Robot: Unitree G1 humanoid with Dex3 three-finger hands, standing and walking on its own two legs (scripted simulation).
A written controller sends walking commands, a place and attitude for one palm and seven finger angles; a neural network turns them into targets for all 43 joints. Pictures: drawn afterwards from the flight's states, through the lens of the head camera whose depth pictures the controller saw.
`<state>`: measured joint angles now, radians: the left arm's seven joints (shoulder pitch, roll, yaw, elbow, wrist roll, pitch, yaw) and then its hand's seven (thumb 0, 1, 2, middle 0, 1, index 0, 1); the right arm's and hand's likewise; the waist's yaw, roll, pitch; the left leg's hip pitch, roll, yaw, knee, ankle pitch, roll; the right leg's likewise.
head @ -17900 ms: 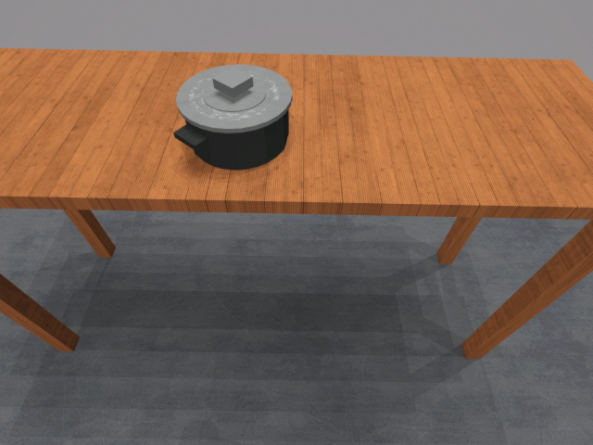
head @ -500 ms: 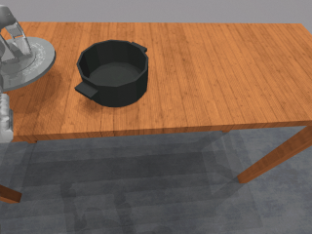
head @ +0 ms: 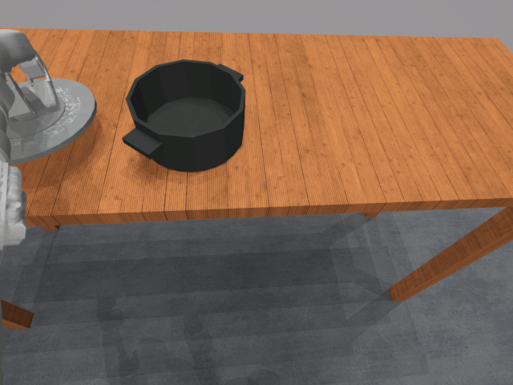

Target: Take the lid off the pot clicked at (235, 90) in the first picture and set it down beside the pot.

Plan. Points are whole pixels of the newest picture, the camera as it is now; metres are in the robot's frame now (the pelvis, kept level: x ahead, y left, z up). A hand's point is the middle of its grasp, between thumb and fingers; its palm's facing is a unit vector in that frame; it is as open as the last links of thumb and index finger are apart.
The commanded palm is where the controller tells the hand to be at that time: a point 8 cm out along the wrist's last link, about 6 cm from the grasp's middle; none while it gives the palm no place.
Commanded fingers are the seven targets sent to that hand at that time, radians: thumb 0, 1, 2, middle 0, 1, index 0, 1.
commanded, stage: lower the lid onto the table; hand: left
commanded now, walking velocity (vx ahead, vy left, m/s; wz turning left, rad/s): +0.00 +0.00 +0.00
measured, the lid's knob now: (19, 103) +0.52 +0.30 +0.14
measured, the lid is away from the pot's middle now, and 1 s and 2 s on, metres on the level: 0.24 0.24 0.24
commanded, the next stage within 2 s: open the fingers wide in 0.50 s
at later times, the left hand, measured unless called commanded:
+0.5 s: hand (38, 108) +0.51 +0.28 +0.13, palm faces -0.46 -0.18 -0.87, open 5.7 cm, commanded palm +0.55 +0.27 +0.18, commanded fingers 0.00 0.68 0.93 -0.72 -1.07 -0.96 -1.16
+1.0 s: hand (25, 127) +0.49 +0.29 +0.12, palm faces -0.41 -0.07 -0.91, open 6.2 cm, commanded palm +0.52 +0.28 +0.18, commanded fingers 0.00 0.31 0.79 -0.53 -0.95 -0.64 -0.99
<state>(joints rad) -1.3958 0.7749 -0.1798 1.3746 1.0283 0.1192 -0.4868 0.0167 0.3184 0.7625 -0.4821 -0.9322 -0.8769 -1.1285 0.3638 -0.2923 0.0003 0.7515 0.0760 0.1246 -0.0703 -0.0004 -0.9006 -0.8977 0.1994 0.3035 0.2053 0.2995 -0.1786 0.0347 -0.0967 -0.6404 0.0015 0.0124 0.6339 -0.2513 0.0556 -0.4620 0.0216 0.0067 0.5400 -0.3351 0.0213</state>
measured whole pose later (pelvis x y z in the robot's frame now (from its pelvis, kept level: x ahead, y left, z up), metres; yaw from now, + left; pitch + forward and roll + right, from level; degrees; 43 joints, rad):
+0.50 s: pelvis +0.00 +0.01 -0.01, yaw -1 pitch +18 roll -3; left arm -1.39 0.81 -0.13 1.40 1.05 0.06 -0.46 0.01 0.32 0.76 -0.48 -0.94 -0.88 -1.13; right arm 0.41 -0.28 0.00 0.76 0.07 0.14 -0.08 0.00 -0.90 -0.90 0.20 0.30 0.21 0.30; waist -0.21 0.04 -0.11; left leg -0.73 0.01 0.02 0.70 -0.28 0.06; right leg -0.55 0.03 0.02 0.59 -0.35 0.03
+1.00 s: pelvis -0.01 +0.01 -0.01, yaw -1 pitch +16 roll -4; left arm -1.22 0.78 -0.13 1.20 1.03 -0.05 -0.41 -0.02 0.33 0.75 -0.48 -0.94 -0.77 -1.08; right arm 0.34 -0.27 0.00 0.69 0.08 0.21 -0.08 0.00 -0.90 -0.90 0.20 0.30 0.21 0.30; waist -0.16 0.03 -0.11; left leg -0.73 0.01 0.01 0.73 -0.28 0.07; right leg -0.54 0.03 0.01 0.62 -0.36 0.03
